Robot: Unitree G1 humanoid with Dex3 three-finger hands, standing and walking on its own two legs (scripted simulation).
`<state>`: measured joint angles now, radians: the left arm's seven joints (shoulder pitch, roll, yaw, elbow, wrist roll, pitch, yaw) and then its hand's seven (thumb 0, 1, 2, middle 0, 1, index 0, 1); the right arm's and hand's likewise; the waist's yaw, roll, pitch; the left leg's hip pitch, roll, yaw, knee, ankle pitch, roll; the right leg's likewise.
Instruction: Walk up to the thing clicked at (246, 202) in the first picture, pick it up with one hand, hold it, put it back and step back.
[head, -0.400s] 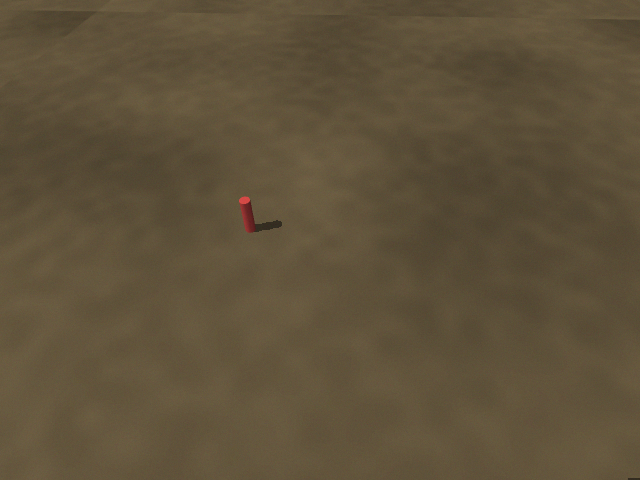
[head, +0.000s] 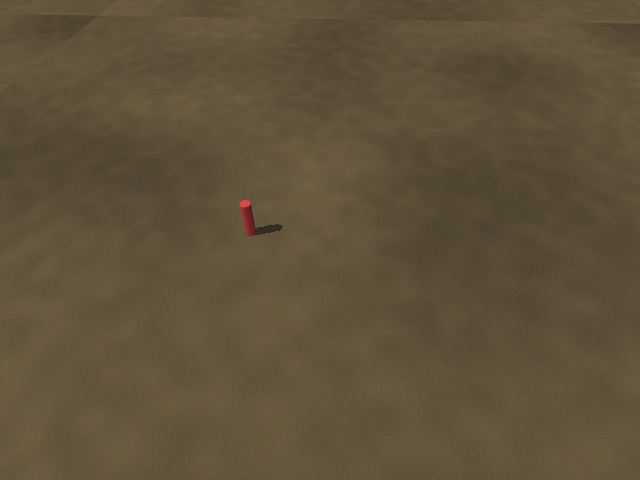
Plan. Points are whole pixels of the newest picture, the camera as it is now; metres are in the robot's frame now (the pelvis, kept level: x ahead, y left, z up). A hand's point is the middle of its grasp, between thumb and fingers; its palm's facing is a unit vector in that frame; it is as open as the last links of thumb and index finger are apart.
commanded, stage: stand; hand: left
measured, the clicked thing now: (248, 218) +1.24 +0.33 -0.70
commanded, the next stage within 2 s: walk up in 0.72 s
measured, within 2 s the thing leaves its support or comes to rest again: neither
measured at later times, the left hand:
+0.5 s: hand out of the picture +0.07 +0.25 -0.16, palm faces -0.02 -0.94 -0.35, open 7.4 cm
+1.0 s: hand out of the picture +0.06 +0.32 -0.16, palm faces +0.08 -0.92 -0.37, open 7.4 cm
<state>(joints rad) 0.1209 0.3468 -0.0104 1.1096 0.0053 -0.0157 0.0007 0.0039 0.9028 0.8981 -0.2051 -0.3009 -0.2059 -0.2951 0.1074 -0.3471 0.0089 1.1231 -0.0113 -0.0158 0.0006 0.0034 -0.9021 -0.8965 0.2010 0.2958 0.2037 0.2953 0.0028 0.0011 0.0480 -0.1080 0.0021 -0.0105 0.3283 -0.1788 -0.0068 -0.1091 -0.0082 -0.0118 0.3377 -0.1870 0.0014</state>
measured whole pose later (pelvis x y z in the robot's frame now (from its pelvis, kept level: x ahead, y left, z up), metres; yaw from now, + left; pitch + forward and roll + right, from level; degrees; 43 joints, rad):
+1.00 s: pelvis +0.05 +0.03 -0.01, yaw +5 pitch -2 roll -2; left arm 0.27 0.43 0.08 1.01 0.04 -0.04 -0.06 0.00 0.90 0.90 -0.21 -0.30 -0.21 -0.30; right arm 0.23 -0.43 -0.09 1.00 -0.04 -0.03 0.08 0.01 -0.90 -0.90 0.20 0.30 0.20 0.30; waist 0.04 0.00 0.04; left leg -0.39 0.08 0.00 0.65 -0.33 0.01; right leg -0.04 -0.05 -0.08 0.40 -0.33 -0.01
